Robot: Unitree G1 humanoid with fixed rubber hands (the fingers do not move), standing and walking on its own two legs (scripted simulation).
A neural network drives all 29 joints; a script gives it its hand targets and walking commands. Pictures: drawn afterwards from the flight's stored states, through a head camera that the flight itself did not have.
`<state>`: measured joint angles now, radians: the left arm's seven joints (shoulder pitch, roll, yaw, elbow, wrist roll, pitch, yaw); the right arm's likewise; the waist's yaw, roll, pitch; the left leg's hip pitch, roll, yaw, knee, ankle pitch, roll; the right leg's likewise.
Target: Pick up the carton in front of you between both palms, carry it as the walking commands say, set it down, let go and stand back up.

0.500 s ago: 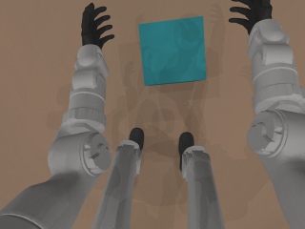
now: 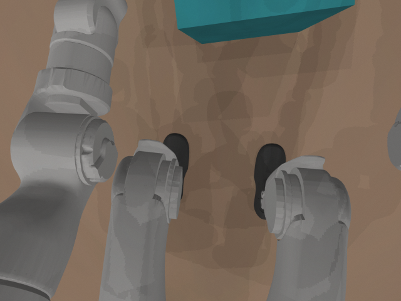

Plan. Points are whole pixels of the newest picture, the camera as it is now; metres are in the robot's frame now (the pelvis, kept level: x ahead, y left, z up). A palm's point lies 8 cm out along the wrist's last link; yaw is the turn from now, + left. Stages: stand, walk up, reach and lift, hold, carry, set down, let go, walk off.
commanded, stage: reach and lift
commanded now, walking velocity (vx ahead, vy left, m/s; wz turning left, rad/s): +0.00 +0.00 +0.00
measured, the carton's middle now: out of the picture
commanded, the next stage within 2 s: none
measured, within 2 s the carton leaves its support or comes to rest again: leaves its support in 1.04 s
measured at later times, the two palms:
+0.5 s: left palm out of the picture +0.57 +0.14 -0.20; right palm out of the picture +0.59 -0.20 -0.19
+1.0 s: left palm out of the picture +0.57 +0.13 -0.19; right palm out of the picture +0.58 -0.18 -0.19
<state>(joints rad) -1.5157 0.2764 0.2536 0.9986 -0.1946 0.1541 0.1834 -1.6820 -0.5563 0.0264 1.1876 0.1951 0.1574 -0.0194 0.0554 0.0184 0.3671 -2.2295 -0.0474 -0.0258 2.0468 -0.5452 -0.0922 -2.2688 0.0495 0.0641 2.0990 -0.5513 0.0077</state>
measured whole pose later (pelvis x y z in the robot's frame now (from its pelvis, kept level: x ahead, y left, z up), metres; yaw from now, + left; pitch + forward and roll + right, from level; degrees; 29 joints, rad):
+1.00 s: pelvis +0.01 +0.00 -0.03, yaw +0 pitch +34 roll +4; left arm -1.49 0.20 0.38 0.92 -0.06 0.25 0.14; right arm -1.62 -0.38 -0.12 1.05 0.04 0.26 -0.01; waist 0.01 0.03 0.45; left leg -2.20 -0.09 -0.05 2.21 -0.61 -0.11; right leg -2.23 0.03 0.04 2.26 -0.63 0.00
